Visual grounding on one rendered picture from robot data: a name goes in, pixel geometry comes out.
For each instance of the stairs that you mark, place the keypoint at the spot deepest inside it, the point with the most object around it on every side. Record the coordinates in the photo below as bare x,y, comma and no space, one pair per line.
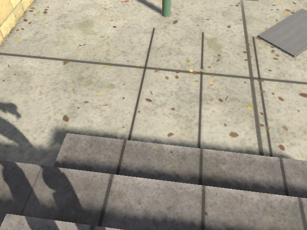
100,183

